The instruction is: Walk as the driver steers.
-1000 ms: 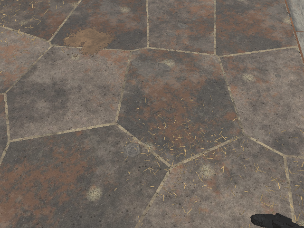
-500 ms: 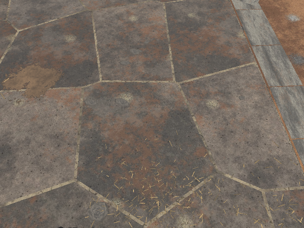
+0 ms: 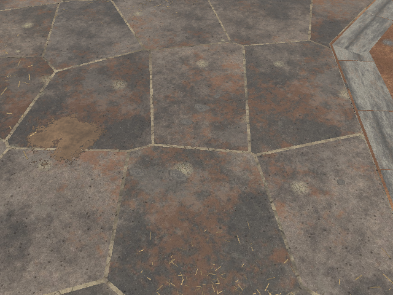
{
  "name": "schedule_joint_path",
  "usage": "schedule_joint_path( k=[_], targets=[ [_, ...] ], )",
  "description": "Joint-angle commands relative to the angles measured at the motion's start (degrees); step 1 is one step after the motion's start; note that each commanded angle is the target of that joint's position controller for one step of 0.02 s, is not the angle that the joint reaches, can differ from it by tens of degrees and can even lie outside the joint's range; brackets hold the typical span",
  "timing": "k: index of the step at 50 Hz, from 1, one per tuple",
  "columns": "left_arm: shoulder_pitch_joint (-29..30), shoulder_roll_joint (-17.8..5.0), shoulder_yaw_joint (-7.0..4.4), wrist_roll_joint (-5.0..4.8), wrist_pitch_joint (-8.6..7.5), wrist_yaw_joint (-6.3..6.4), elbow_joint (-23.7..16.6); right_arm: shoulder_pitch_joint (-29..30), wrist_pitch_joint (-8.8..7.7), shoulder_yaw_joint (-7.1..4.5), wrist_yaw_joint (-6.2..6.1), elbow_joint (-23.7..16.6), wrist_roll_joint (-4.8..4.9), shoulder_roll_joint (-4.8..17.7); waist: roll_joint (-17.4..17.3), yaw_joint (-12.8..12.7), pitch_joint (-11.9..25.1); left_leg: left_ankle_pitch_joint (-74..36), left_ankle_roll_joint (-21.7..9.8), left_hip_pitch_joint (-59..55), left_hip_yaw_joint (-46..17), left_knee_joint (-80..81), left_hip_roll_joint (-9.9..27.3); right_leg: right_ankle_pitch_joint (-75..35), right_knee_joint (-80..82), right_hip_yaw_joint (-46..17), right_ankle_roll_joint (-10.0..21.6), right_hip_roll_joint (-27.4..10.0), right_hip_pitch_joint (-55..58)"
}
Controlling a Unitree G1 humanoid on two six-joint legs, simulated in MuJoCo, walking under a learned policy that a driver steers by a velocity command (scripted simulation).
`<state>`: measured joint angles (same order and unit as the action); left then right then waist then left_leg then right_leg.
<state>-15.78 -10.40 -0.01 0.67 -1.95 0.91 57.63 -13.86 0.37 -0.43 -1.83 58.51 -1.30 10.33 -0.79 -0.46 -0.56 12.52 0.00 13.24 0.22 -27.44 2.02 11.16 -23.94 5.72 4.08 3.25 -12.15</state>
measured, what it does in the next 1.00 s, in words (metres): stands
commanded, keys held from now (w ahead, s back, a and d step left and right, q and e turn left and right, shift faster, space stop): no key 1.00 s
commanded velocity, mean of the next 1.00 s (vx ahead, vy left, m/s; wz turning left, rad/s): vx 0.01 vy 0.00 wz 0.00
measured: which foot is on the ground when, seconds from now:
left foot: down 0.00-1.00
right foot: down 0.00-1.00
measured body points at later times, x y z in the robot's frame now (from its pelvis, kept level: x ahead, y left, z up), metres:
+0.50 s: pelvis +0.02 +0.02 +0.01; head +0.02 +0.02 +0.46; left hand +0.01 +0.24 -0.15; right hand +0.01 -0.20 -0.16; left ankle +0.02 +0.12 -0.74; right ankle +0.02 -0.08 -0.74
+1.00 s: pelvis +0.02 +0.02 +0.01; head +0.03 +0.02 +0.46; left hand -0.01 +0.23 -0.16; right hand -0.01 -0.19 -0.16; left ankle +0.02 +0.13 -0.74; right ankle +0.02 -0.08 -0.74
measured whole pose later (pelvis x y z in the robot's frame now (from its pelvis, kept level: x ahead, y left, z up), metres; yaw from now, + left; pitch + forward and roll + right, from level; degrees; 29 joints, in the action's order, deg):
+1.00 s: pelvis +0.02 +0.02 +0.01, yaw -1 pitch -1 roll +0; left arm -18.7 -6.9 0.6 0.4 -0.7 2.5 67.0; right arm -18.7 -0.6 1.1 -2.5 66.7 -0.4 7.1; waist -0.2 -0.1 -1.2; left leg 12.7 -1.1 7.9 1.4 -21.9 -0.6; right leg 11.8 -21.6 3.5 2.0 0.9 -8.5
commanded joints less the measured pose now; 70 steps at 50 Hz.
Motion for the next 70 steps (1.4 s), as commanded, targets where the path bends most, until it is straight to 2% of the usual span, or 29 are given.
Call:
schedule_joint_path(
  k=[1, 4, 7, 14, 36, 70],
  targets=[
    [-5.13, -4.43, -0.96, -0.29, 0.48, 0.43, 0.33, -2.23, -1.4, -0.42, 0.2, 0.14, 0.9, 4.92, -5.2, -1.23, -3.99, -2.61, -2.94, 2.97, -7.7, 9.58, 6.44, -0.07, 6.81, -7.85, -0.56, -6.52, 2.25],
    [-3.81, -5.42, -1.35, -0.1, 0.59, 0.55, 1.08, -3.06, -1.6, -0.23, -0.18, 1.43, 1.07, 4.4, -3.51, -0.47, -2.75, -3.9, -1.78, 0.6, -5.51, 9.95, 4.16, -3.82, 6.23, -8.82, -0.22, -8.04, 4.11],
    [-3.5, -4.12, -1.01, -0.27, 0.5, 0.76, 2.32, -3.93, -1.54, -0.14, -0.3, 2.45, 1.01, 4.11, -0.83, -0.09, -2.48, -5.78, -2.21, -1.77, -5.33, 9.59, 4.28, -3.81, 6.82, -8.7, -0.66, -8.14, 3.44],
    [-3.89, -3.23, -0.69, -0.27, 0.86, 1.23, 4.82, -4.99, -1.44, 0.17, -0.5, 4.32, 0.92, 3.57, 0.35, 0.17, -2.73, -6.8, -2.48, -2.38, -5.0, 9.7, 4.11, -4.89, 6.71, -8.58, -1.01, -8.4, 4.19],
    [-6.15, -1.24, 0.01, -0.23, 1.13, 1.65, 8.64, -7.82, -1.08, 0.87, -0.74, 7.43, 0.88, 1.51, 0.46, 0.32, -4.36, -5.25, -2.59, -2.24, -4.6, 9.94, 3.43, -3.79, 6.6, -8.8, -1.25, -8.74, 3.03],
    [-8.87, 0.45, 0.18, -0.22, 0.8, 1.71, 9.27, -10.84, -1.19, 1.02, -0.81, 8.41, 0.88, -0.28, 0.64, 0.38, -5.02, -4.74, -2.32, -1.75, -4.36, 9.26, 3.2, -3.48, 6.56, -9.03, -1.0, -8.71, 2.39]
  ],
)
